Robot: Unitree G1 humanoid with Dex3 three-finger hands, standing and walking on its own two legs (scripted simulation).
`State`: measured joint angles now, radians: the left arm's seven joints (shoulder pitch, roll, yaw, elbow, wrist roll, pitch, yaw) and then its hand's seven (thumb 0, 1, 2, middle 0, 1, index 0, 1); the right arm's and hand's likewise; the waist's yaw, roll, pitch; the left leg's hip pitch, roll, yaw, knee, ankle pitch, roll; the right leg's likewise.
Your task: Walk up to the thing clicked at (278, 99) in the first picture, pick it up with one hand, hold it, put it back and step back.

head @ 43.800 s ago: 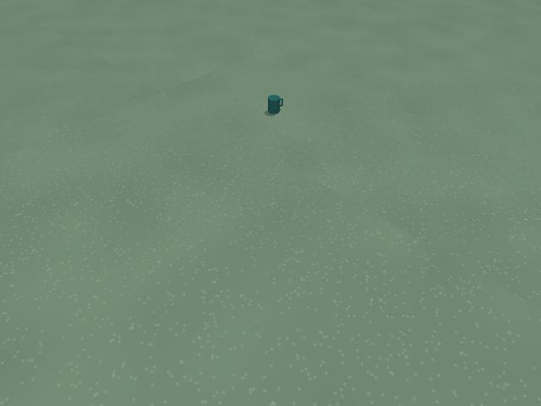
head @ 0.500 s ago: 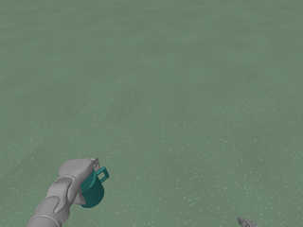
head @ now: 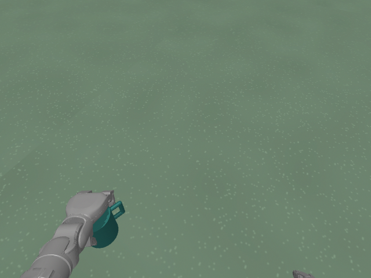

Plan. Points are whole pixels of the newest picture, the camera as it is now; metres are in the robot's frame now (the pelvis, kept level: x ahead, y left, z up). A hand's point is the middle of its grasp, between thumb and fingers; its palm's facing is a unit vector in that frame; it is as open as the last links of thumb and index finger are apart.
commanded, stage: crouch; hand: left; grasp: from above
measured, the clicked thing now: (103, 220) +0.33 +0.22 -0.15
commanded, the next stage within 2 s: lower in 1.58 s
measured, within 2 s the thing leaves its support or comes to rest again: neither
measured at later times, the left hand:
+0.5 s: hand (111, 220) +0.39 +0.25 -0.34, palm faces -0.46 +0.00 -0.89, open 11.0 cm
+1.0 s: hand (119, 222) +0.43 +0.26 -0.49, palm faces -0.44 -0.03 -0.90, open 11.0 cm
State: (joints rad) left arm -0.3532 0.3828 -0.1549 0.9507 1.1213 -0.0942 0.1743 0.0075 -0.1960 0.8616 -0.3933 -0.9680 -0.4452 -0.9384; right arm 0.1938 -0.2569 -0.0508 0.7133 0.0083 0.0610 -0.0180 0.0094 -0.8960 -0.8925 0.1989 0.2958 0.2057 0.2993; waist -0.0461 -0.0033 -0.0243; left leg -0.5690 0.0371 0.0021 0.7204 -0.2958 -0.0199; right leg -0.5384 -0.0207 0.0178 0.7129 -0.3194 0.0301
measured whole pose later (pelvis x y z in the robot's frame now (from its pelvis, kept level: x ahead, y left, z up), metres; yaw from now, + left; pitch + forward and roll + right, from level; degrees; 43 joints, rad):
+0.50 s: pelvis -0.04 +0.01 -0.20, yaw -2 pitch +34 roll -4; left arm -0.74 0.53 0.03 1.25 1.19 -0.08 0.34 0.02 -0.17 0.79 -0.38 -1.01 -0.45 -0.96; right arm 0.25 -0.23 -0.05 0.76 -0.07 -0.01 0.00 0.01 -0.90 -0.89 0.20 0.30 0.21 0.30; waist -0.18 0.04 -0.18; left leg -1.67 0.04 -0.05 1.67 -0.59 0.00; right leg -1.61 0.00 0.01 1.63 -0.61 0.05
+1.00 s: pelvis -0.05 +0.01 -0.32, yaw -5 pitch +39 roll -8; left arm -0.93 0.70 0.12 1.36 1.28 -0.16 0.37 0.01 -0.21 0.79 -0.46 -0.94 -0.53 -0.89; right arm 0.17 -0.25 0.01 0.73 -0.13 -0.05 0.09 0.00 -0.92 -0.90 0.20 0.30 0.21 0.30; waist -0.23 0.00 -0.11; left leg -2.10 0.03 -0.13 2.09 -0.68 -0.02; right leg -2.01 0.02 -0.03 2.03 -0.70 0.06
